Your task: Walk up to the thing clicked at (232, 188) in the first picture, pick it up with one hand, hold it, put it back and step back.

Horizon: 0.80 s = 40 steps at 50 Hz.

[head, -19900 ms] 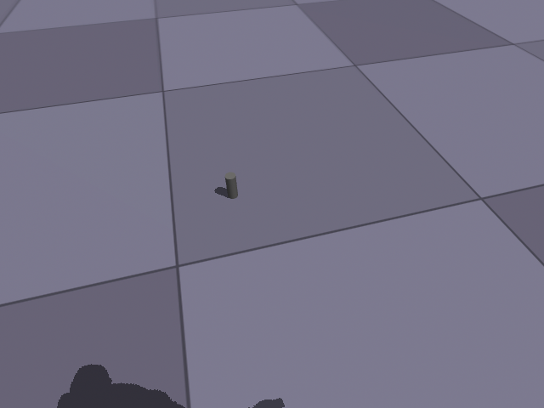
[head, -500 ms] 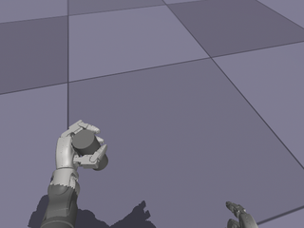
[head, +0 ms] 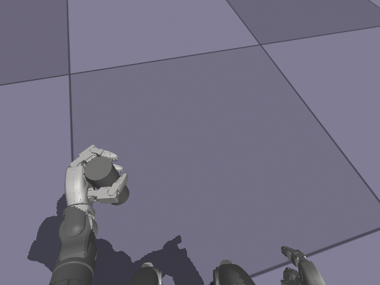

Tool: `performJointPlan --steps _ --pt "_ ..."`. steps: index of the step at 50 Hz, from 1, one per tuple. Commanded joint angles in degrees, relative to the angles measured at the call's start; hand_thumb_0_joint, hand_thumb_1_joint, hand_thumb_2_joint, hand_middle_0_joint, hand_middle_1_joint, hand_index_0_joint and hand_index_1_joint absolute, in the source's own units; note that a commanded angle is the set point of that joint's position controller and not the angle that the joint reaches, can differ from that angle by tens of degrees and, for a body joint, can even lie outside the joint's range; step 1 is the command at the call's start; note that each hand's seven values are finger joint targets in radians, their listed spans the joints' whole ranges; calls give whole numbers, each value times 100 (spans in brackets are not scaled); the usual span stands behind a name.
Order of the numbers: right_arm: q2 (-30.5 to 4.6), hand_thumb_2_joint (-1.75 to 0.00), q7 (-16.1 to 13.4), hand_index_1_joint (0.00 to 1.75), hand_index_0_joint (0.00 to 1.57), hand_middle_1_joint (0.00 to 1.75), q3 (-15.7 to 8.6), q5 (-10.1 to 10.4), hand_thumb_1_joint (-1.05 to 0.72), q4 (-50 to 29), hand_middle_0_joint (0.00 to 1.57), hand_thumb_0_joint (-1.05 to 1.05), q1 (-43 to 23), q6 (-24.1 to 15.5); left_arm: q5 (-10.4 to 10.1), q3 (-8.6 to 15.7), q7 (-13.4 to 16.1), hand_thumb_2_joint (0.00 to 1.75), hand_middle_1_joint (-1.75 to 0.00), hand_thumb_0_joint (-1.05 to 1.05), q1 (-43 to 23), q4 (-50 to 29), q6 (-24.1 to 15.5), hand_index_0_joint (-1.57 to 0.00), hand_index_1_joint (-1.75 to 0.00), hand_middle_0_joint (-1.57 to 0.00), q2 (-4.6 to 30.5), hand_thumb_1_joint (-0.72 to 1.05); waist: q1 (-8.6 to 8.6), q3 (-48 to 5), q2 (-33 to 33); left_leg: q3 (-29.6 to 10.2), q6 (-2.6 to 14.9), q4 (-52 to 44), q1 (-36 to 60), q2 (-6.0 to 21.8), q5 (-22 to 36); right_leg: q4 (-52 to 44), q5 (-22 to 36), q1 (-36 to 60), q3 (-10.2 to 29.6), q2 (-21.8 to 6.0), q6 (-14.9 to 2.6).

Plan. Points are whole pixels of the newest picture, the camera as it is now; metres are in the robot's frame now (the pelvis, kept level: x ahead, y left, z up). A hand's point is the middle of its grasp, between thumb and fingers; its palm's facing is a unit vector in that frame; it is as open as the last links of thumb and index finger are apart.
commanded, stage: crouch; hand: left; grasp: from the side
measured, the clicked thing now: (109, 183) +0.35 +0.18 -0.02
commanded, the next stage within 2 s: lower in 1.52 s
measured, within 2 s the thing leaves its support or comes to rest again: neither
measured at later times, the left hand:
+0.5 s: hand (124, 201) +0.38 +0.19 -0.25, palm faces +0.15 -0.99 -0.03, open 7.4 cm
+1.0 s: hand (131, 208) +0.42 +0.20 -0.42, palm faces +0.14 -0.99 -0.02, open 7.4 cm
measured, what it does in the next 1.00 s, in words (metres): lowers itself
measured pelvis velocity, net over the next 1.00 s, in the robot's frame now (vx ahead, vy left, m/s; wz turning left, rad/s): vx -0.07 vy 0.00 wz -0.10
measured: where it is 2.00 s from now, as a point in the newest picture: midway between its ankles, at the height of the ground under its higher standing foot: outside the picture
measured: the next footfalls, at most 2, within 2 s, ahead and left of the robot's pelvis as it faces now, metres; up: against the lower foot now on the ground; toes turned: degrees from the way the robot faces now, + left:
none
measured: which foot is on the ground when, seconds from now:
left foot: down 0.00-1.00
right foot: down 0.00-1.00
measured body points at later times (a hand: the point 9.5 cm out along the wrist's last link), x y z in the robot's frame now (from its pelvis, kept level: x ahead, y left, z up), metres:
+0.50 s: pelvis -0.04 +0.00 -0.21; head +0.14 +0.03 +0.20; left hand +0.37 +0.24 -0.24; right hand +0.08 -0.25 -0.35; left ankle +0.03 +0.13 -0.68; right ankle +0.02 -0.13 -0.68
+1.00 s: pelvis -0.07 +0.00 -0.37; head +0.15 +0.05 +0.03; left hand +0.40 +0.25 -0.42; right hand -0.01 -0.27 -0.48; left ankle +0.03 +0.13 -0.68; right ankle +0.01 -0.13 -0.68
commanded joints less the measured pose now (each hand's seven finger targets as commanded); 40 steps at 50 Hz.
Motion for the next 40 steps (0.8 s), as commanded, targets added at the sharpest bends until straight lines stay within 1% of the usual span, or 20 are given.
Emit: performJointPlan --steps 1,5,7,10,12,13,14,17,21,22,24,25,27,29,31,32,34,36,38,40 --pt "-802 -90 72 30 20 30 -309 -77 -89 -533 20 0 135 -225 -51 307 -102 121 -138 0 -1864 -615 -1058 -132 -138 -131 796 34 -120 -2103 218 -117 146 297 82 -223 493 275 779 -639 -12 227 -212" --pt "-899 -90 129 30 20 30 -289 -112 -89 -537 20 0 126 -234 -69 470 -206 122 -138 0 -1999 -231 -1537 -131 -138 -130 1014 35 -47 -2953 368 -190 165 1231 -735 -231 525 1159 670 -1469 -6 226 -256" --pt "-955 -90 146 30 20 30 -276 -142 -89 -493 20 0 133 -223 -59 439 -300 122 -137 0 -2285 -212 -1672 -131 -137 -130 1099 32 -90 -3311 539 -222 169 1643 -1011 -219 612 1561 689 -1899 27 231 -269" --pt "-1032 -91 162 30 20 30 -281 -171 -90 -430 20 0 190 -159 -83 668 -304 123 -137 0 -2480 13 -1742 -130 -138 -131 1329 30 -88 -3653 568 -238 180 2174 -1455 -203 803 2061 814 -2326 44 256 -267" --pt "-1072 -91 209 30 20 30 -279 -210 -90 -413 20 0 219 -125 -127 654 -290 125 -137 0 -2528 107 -1781 -130 -138 -130 1164 33 -128 -3897 618 -307 159 2424 -1598 -206 954 2468 865 -2700 -57 277 -299" --pt "-1100 -91 227 30 20 30 -279 -218 -91 -378 20 0 195 -102 -169 749 -292 126 -137 0 -2513 126 -1798 -129 -138 -130 1192 36 -49 -4063 594 -303 171 2656 -1633 -182 1206 2644 1010 -2894 -58 284 -288" --pt "-1116 -91 227 30 20 30 -286 -239 -91 -340 20 0 229 -76 -144 751 -321 127 -137 0 -2642 121 -1821 -129 -139 -129 1289 37 -105 -4225 610 -280 198 2900 -1793 -180 1296 2767 1116 -2946 -2 280 -271" --pt "-1142 -91 277 30 20 30 -262 -299 -91 -239 20 0 240 -15 -50 934 -366 128 -138 0 -2768 367 -1867 -130 -139 -131 1461 39 -124 -4235 613 -343 187 3269 -2193 -180 1318 3272 1062 -3446 -85 297 -305" --pt "-1154 -91 341 30 20 30 -249 -371 -91 -193 20 0 230 32 33 1040 -406 133 -142 0 -3189 678 -1926 -131 -143 -131 1535 37 -283 -4258 617 -326 193 3764 -2972 -193 630 3727 551 -4007 -88 300 -314" --pt "-1167 -91 342 30 20 30 -235 -386 -91 -171 20 0 203 45 24 1227 -409 132 -141 0 -3301 719 -1962 -130 -142 -130 1699 37 -232 -4275 596 -337 189 3864 -3067 -180 476 3863 406 -4152 -115 299 -317" --pt "-1144 -91 372 30 20 30 -199 -428 -91 -196 20 0 169 41 63 1181 -402 133 -143 0 -3583 854 -2018 -132 -144 -132 1681 38 -352 -4340 533 -291 194 4178 -3477 -185 275 4068 249 -4318 -89 295 -297" --pt "-1154 -91 391 30 20 30 -183 -440 -91 -184 20 0 153 47 86 1277 -407 134 -144 0 -3734 936 -2046 -131 -145 -131 1803 36 -357 -4402 560 -272 195 4328 -3686 -186 154 4196 157 -4448 -84 298 -302" --pt "-1163 -91 394 30 20 30 -143 -482 -91 -179 20 0 109 28 178 1139 -434 134 -145 0 -3923 1250 -2067 -132 -145 -132 1739 35 -470 -4044 686 -263 165 4465 -4045 -192 -421 4403 -320 -4913 -152 292 -322" --pt "-1221 -91 399 30 20 30 -115 -514 -91 -164 20 0 67 37 261 1403 -424 133 -143 0 -4094 1392 -2110 -132 -145 -132 2178 35 -422 -4104 717 -193 167 4758 -4333 -189 -638 4614 -495 -5028 -122 281 -297" --pt "-1253 -91 414 30 20 30 -73 -534 -91 -165 20 0 89 49 257 1464 -438 133 -144 0 -4444 1271 -2168 -132 -145 -132 2333 34 -482 -4303 807 -176 161 4979 -4526 -200 -736 4841 -545 -5112 -140 283 -291" --pt "-1282 -91 411 30 20 30 -66 -548 -91 -169 20 0 102 58 256 1638 -427 132 -143 0 -4430 1329 -2162 -131 -144 -131 2516 32 -403 -4461 840 -118 172 5124 -4541 -208 -661 4894 -500 -5089 -107 281 -270" --pt "-1302 -91 413 30 20 30 -22 -560 -92 -166 20 0 74 72 287 1600 -432 132 -142 0 -4571 1467 -2143 -130 -144 -130 2519 32 -490 -4348 909 -132 158 5263 -4717 -193 -864 5121 -661 -5370 -193 301 -285" --pt "-1351 -91 405 30 20 30 32 -586 -92 -137 20 0 101 91 314 1774 -433 130 -141 0 -4647 1572 -2130 -130 -142 -130 2815 33 -502 -4387 967 -105 167 5466 -4981 -201 -912 5299 -650 -5341 -221 312 -269" --pt "-1366 -91 410 30 20 30 80 -609 -92 -105 20 0 93 97 308 1669 -476 129 -138 0 -4854 1512 -2113 -128 -140 -128 2723 31 -624 -4336 969 -112 182 5660 -5151 -196 -1013 5442 -693 -5475 -268 321 -255" --pt "-1444 -91 394 30 20 30 122 -624 -92 -84 20 0 91 119 337 1772 -513 125 -135 0 -4827 1616 -2064 -125 -136 -125 2964 32 -608 -4248 1055 -128 183 5774 -5289 -196 -1043 5618 -707 -5614 -328 337 -260"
